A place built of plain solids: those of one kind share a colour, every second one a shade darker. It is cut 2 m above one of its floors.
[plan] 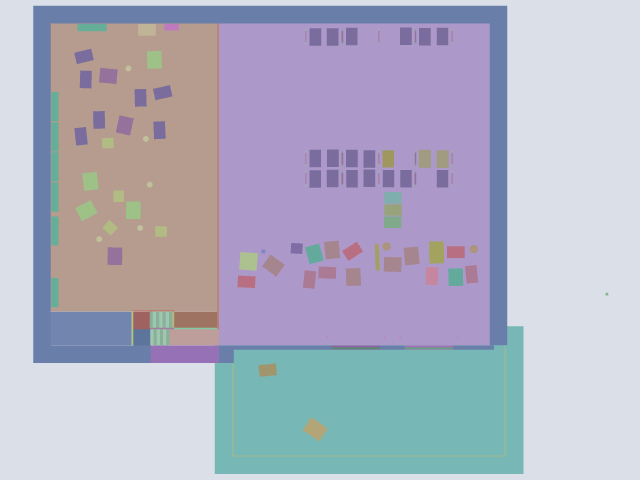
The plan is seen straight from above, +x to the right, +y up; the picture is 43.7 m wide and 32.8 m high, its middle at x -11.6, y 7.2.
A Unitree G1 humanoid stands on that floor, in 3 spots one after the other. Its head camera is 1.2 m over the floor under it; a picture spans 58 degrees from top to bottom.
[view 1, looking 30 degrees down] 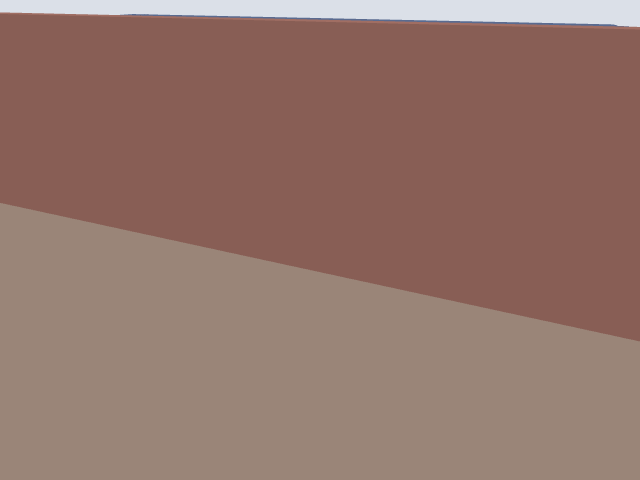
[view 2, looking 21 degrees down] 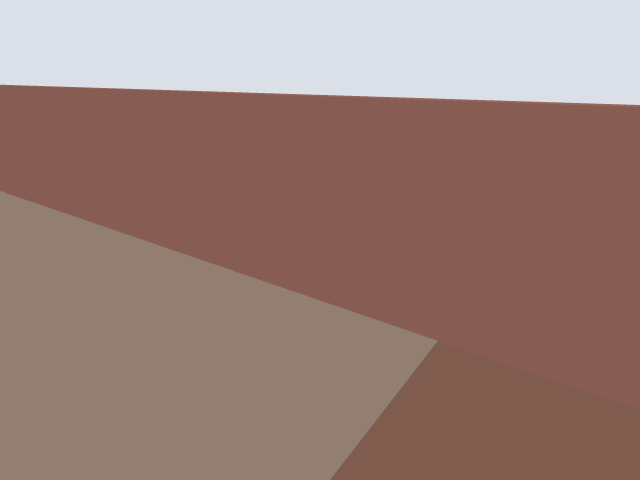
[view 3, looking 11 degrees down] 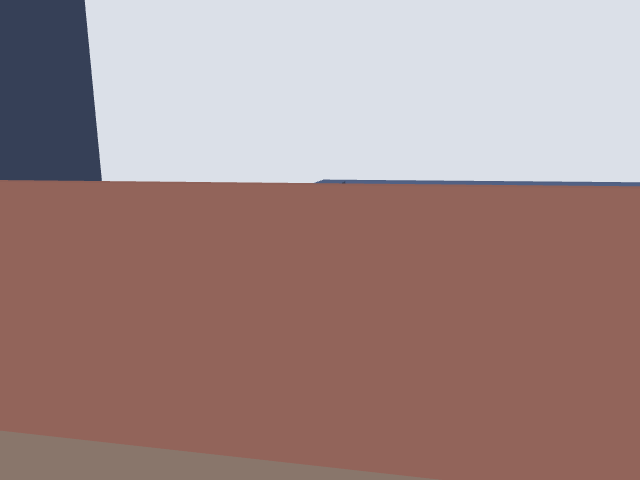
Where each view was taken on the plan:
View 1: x -20.26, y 3.91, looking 21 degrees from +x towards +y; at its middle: rail_loft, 2.03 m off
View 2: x -20.39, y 1.76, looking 35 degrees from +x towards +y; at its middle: rail_loft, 2.32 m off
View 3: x -20.10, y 20.00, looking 9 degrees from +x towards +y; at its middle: rail_loft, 1.53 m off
